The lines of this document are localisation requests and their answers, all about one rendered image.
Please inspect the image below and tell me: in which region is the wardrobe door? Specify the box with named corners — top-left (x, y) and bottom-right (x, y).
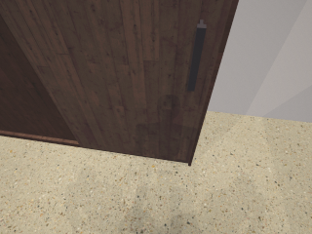
top-left (0, 0), bottom-right (231, 163)
top-left (0, 15), bottom-right (77, 141)

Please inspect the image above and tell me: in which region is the handle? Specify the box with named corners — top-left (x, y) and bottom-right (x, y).
top-left (187, 19), bottom-right (207, 92)

